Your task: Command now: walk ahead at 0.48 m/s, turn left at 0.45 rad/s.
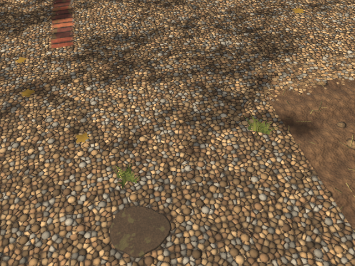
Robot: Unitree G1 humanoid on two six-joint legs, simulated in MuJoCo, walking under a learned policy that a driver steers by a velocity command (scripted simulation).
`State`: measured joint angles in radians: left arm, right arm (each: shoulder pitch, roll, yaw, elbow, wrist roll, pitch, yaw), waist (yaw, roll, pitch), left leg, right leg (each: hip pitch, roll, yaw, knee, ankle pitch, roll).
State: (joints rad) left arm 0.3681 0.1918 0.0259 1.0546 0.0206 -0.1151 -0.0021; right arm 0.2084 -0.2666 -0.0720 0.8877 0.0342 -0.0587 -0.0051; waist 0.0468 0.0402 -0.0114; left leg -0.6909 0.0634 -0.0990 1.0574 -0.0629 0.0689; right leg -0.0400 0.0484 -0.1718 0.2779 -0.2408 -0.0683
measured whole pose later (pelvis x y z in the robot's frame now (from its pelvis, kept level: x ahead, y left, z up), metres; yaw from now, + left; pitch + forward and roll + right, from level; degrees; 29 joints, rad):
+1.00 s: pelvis +0.33 +0.00 +0.00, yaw +36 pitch +3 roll +1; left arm 0.21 0.26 0.06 0.70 0.00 -0.02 0.05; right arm 0.20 -0.31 -0.09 0.64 0.02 0.05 0.00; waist 0.03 0.03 0.01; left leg -0.53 0.01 -0.02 1.00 -0.38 -0.06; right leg -0.27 -0.05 -0.06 0.41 -0.19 0.00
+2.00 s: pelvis +0.44 +0.13 -0.01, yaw +41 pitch +3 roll +1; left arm 0.14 0.30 0.06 0.60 -0.03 -0.02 -0.04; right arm 0.38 -0.28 -0.08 0.74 0.00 -0.05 -0.01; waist -0.07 -0.02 0.00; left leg -0.03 0.00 0.06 0.39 -0.41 0.01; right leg -0.62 -0.02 0.01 0.97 -0.36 -0.01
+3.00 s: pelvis +0.68 +0.26 -0.01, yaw +29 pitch -1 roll +0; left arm 0.23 0.25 0.02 0.81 0.01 0.03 0.01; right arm 0.12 -0.23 -0.04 0.77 -0.01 -0.02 -0.01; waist 0.01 0.00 0.03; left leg -0.30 -0.01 -0.01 0.54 -0.23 0.00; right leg -0.12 0.05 0.05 0.52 -0.39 -0.04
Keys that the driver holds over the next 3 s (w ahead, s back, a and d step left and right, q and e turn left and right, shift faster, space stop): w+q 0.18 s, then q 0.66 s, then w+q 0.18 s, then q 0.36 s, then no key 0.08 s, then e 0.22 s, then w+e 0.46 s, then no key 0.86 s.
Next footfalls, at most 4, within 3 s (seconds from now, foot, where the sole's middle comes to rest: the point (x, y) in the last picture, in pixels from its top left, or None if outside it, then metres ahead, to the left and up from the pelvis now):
0.28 left None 0.32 0.11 -0.78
0.74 right None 0.45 -0.07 -0.78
1.18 left None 0.30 0.16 -0.78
1.60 right None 0.53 0.08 -0.78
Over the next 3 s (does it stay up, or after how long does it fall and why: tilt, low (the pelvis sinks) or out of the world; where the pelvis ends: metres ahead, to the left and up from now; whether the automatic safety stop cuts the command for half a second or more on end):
stays up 0.68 0.26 -0.01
